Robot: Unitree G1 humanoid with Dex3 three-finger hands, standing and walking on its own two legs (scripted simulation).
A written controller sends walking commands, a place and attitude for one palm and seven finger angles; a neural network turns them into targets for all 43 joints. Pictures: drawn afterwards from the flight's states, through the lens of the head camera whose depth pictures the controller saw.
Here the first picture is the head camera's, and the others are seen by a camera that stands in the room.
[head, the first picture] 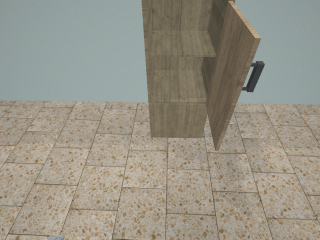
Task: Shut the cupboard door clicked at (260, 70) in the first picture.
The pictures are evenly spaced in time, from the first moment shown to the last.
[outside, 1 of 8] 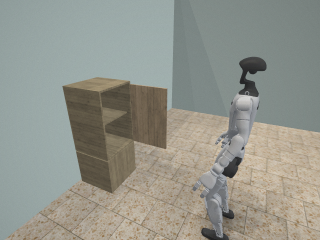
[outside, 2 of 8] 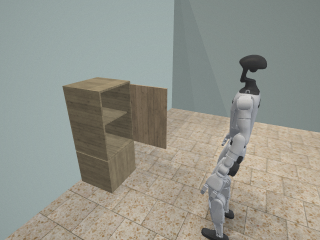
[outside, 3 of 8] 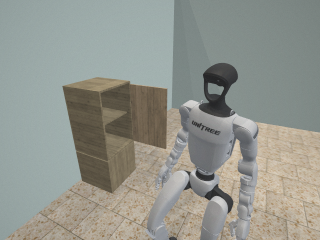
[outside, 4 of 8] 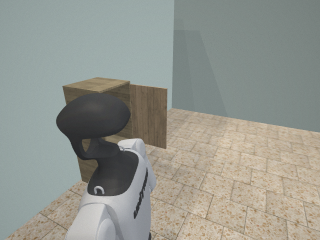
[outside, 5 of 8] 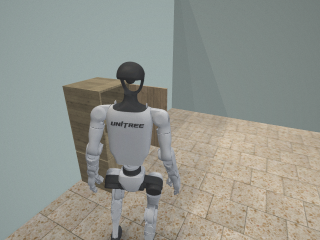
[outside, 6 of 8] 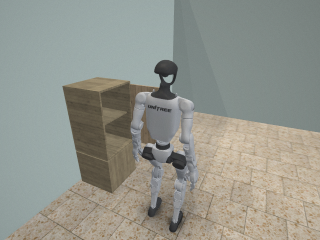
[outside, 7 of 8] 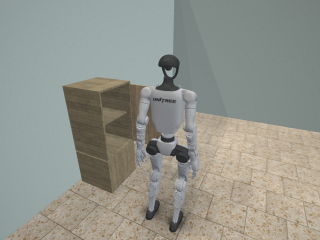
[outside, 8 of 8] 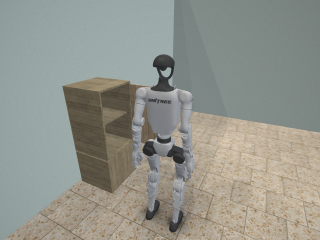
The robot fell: no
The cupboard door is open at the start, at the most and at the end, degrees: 90 90 90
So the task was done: no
